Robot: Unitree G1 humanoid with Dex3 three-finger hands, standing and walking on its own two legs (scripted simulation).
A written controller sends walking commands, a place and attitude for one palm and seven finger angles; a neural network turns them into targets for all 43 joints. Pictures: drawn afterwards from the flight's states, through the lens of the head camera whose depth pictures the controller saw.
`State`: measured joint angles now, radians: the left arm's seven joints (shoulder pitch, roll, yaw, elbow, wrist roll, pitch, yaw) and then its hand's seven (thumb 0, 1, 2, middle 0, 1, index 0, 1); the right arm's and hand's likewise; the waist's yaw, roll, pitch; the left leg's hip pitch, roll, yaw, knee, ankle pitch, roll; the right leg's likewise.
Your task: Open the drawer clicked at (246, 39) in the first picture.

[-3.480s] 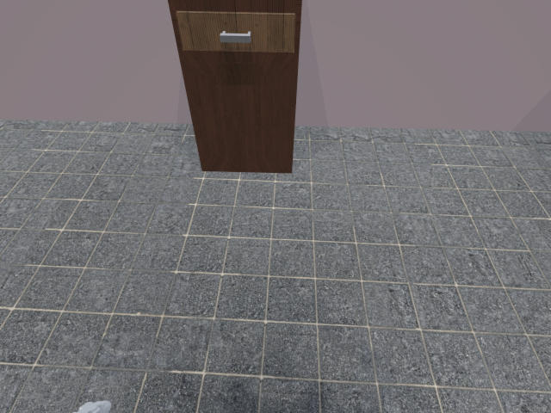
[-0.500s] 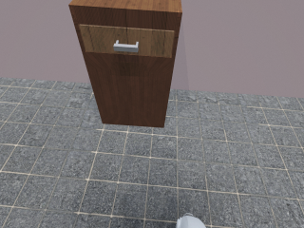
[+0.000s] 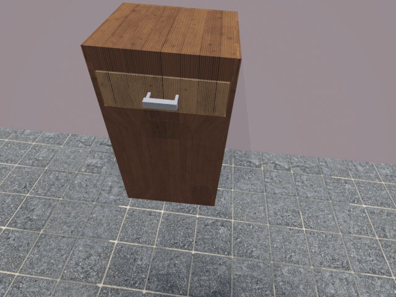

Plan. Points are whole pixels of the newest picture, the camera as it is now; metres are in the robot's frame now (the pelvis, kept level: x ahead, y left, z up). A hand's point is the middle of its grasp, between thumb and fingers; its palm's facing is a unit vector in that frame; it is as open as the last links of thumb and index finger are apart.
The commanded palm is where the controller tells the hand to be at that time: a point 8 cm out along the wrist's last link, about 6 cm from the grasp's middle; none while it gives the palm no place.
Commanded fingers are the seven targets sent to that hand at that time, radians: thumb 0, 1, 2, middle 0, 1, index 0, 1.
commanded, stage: take the last steps up to it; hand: left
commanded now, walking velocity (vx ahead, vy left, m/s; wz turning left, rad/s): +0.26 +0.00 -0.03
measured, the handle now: (161, 100) +0.73 +0.19 -0.03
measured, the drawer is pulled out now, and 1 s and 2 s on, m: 0.00 0.00 0.00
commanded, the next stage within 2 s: come to a stop and stand still in 0.30 s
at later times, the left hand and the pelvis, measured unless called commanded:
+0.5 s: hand (138, 261) +0.24 +0.17 -0.17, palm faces -0.03 -0.97 -0.24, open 7.4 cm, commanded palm none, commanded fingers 0.00 0.90 0.90 -0.20 -0.30 -0.20 -0.30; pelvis +0.15 -0.01 -0.01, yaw -1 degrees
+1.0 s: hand (113, 288) +0.17 +0.21 -0.18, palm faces +0.04 -0.98 -0.21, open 7.4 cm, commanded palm none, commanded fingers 0.00 0.90 0.90 -0.20 -0.30 -0.20 -0.30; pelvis +0.15 +0.02 +0.00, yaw -1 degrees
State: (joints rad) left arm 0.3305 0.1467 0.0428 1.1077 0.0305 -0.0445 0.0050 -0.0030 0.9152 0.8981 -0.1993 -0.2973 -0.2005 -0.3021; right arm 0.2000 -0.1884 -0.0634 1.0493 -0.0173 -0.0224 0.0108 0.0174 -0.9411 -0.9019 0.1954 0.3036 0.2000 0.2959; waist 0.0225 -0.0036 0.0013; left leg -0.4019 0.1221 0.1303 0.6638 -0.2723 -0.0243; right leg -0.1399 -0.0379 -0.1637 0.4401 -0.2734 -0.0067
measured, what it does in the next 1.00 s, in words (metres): walks ahead: left foot, then right foot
